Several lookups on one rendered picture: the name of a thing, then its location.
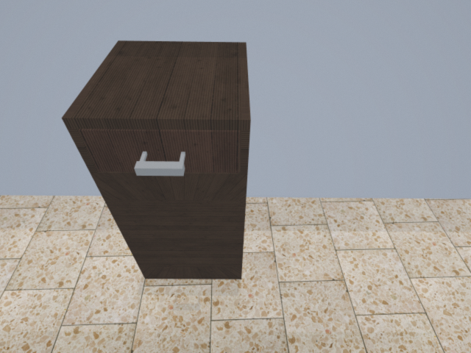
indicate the handle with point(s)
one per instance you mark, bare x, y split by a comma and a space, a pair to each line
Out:
159, 168

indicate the cabinet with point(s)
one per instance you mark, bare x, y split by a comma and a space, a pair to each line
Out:
177, 227

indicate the drawer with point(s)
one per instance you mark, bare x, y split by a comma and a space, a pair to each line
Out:
214, 151

